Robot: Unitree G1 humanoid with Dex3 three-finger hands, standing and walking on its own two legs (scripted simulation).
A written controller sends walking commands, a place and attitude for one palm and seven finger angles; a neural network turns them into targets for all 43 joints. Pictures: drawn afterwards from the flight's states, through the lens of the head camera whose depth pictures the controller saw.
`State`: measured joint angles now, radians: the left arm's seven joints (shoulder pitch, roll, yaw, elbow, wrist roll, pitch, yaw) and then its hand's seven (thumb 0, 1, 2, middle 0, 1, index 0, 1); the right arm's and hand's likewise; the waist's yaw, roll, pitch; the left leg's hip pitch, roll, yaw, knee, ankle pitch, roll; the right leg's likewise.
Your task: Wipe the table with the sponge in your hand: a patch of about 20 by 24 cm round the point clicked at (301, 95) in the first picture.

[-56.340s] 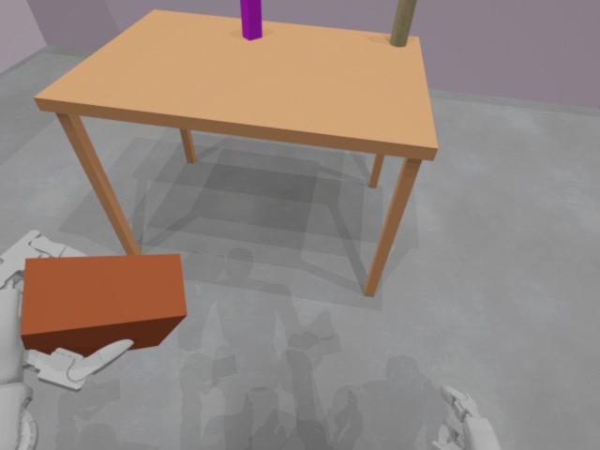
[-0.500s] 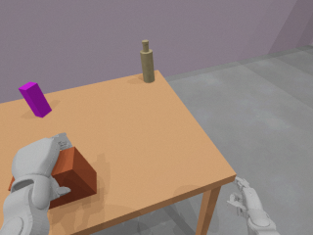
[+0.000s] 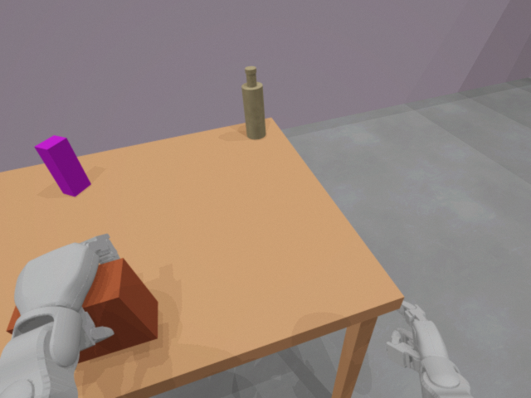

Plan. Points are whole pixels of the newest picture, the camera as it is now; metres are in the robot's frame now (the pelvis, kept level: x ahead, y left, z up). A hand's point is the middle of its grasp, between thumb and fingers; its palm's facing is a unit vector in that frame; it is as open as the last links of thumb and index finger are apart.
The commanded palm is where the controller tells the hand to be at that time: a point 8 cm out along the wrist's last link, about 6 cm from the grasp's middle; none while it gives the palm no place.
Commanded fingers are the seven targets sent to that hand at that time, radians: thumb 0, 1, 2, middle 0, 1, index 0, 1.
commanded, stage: bring the sponge back beside the body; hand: left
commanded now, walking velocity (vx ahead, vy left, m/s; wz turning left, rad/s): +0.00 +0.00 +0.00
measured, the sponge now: (101, 320) +0.18 +0.29 +0.05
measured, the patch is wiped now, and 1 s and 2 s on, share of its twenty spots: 1.00 1.00 1.00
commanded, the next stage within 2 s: step back with the hand held close in 0.20 s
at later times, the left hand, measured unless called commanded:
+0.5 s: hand (122, 271) +0.21 +0.24 +0.14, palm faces +0.32 -0.83 -0.45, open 10.3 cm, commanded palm +0.15 +0.28 +0.18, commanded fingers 0.00 0.10 1.30 -1.20 -1.60 -1.20 -1.60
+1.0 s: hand (69, 293) +0.16 +0.27 +0.16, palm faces +0.38 -0.82 -0.42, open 10.3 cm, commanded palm +0.12 +0.31 +0.18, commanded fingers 0.00 0.10 1.30 -1.20 -1.60 -1.20 -1.60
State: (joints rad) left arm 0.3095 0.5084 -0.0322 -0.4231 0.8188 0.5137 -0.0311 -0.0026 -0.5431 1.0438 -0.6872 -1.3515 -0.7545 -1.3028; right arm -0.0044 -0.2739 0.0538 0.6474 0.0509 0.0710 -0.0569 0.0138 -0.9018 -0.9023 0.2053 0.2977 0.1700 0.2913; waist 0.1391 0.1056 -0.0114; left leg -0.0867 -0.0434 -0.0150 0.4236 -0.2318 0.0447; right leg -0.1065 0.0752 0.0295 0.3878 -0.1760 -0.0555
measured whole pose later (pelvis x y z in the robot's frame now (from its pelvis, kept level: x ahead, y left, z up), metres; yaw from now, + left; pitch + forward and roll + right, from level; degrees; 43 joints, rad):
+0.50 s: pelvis +0.00 -0.01 +0.00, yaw +1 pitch +0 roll -1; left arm 0.37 0.43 0.25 -0.47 -0.02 0.12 0.07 0.00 -0.55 1.05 -0.69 -1.35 -0.75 -1.31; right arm 0.11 -0.24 0.07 0.49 0.03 0.04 -0.07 0.01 -0.90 -0.90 0.21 0.30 0.16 0.28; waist 0.06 0.03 -0.01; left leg -0.26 -0.03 -0.04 0.51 -0.25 0.03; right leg -0.25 0.09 0.00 0.43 -0.18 -0.06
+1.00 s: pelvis -0.04 +0.03 -0.02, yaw +1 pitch +2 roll -2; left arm 0.51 0.42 0.34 -0.59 -0.01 -0.08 0.12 -0.01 -0.56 1.05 -0.69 -1.36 -0.76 -1.31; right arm 0.27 -0.23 0.02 0.56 0.00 -0.03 -0.09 0.01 -0.90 -0.90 0.21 0.30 0.20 0.30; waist -0.01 -0.01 -0.09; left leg -0.43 -0.07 -0.02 0.66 -0.27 0.09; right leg -0.39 0.06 0.04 0.75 -0.29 0.01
